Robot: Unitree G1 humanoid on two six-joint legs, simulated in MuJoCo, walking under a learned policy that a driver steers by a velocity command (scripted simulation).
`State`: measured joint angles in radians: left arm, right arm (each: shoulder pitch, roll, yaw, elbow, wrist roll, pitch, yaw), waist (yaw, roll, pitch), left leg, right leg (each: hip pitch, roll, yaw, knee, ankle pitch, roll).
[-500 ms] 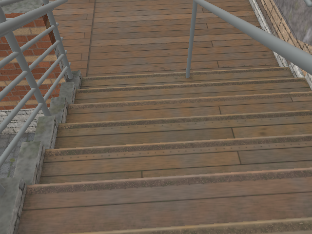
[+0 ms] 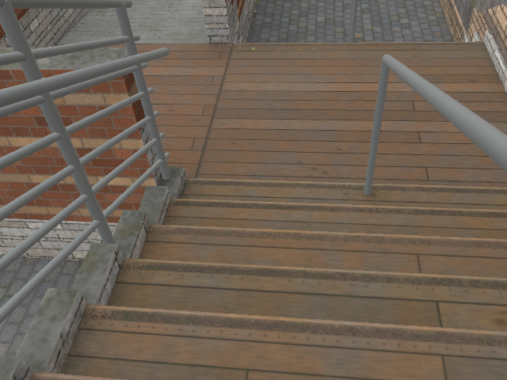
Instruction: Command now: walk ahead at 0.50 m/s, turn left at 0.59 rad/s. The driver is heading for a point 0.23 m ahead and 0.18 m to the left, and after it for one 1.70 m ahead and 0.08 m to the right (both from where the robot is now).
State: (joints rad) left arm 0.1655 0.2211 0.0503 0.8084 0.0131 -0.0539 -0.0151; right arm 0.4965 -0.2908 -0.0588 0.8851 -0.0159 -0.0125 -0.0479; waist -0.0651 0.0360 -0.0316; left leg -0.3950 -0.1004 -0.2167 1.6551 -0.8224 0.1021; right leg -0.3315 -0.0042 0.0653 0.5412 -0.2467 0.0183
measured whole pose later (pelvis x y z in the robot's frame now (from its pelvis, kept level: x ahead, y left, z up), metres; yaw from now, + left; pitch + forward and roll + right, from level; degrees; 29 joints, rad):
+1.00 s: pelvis +0.40 +0.10 -0.18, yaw +16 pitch -2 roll +2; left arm 0.45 0.15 0.01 0.85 0.03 0.04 0.05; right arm -0.06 -0.17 -0.02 0.76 -0.01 0.02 -0.03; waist 0.14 -0.02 0.06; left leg -0.53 -0.08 0.04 0.96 -0.37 0.01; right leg -0.46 0.06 0.17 0.82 -0.32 0.02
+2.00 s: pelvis +0.42 +0.16 -0.15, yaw -20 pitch +2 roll +0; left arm 0.32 0.28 0.06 0.65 0.02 0.06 -0.01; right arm 0.15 -0.24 0.01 0.63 -0.03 0.04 0.00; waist 0.05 0.02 -0.03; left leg -0.49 -0.05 -0.04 0.86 -0.39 -0.03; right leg -0.30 0.12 0.19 0.55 -0.28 -0.06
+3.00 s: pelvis +0.59 +0.12 -0.15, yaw -25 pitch -1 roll +1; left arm 0.23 0.22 -0.01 1.09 0.01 0.00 0.03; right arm 0.22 -0.15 -0.02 1.04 0.01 0.02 -0.01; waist 0.00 -0.05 0.02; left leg -0.06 -0.06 0.02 0.39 -0.31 0.04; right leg -0.11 -0.04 0.00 0.48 -0.35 0.01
